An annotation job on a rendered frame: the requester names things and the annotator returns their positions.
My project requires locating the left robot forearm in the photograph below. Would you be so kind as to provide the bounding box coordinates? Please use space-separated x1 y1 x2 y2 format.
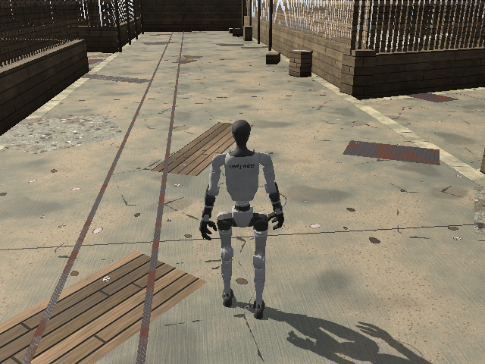
201 185 216 221

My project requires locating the right robot upper arm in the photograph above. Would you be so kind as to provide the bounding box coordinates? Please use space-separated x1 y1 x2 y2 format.
258 152 277 193

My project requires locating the left robot upper arm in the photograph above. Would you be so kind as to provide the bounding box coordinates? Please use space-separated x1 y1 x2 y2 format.
208 153 226 196

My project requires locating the robot right hand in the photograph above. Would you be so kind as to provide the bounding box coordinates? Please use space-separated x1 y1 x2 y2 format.
268 212 284 230

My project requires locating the robot head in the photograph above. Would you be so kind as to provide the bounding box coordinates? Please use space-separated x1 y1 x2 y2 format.
229 120 255 157

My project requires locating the robot left thigh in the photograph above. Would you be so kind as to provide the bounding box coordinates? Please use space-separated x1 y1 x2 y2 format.
217 211 233 261

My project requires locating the robot left hand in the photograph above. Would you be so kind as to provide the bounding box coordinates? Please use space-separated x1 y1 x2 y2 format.
199 220 217 240

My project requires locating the right robot forearm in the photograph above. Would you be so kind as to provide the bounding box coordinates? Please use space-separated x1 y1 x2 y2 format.
269 182 283 215

